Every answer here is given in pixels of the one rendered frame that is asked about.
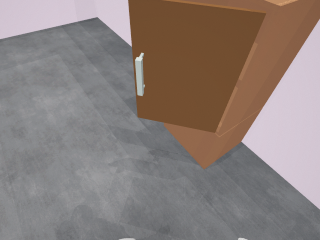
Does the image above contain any handle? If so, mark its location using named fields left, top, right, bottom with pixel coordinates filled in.
left=135, top=53, right=145, bottom=96

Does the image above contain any cupboard door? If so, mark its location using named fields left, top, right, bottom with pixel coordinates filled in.
left=128, top=0, right=266, bottom=133

